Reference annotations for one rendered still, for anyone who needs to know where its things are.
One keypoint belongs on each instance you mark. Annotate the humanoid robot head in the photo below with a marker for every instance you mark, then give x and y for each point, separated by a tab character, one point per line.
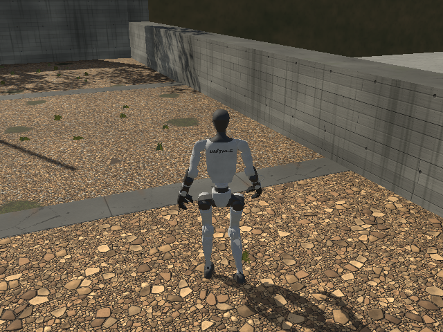
220	121

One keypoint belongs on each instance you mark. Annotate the robot right forearm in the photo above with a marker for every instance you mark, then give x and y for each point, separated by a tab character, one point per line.
255	180

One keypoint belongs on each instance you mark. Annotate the robot left upper arm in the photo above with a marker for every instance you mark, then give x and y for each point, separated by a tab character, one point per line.
199	146

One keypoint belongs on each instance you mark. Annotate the left robot hand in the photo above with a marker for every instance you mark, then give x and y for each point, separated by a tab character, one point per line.
182	199

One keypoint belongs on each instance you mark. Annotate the robot left forearm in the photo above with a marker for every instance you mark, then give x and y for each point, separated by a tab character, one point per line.
187	182

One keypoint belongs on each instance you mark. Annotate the robot right upper arm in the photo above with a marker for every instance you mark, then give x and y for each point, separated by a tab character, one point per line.
242	145

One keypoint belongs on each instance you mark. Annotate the right robot thigh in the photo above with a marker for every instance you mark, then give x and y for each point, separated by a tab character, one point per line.
236	207

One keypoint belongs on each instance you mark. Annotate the right robot hand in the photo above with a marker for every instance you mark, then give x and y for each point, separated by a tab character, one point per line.
251	188

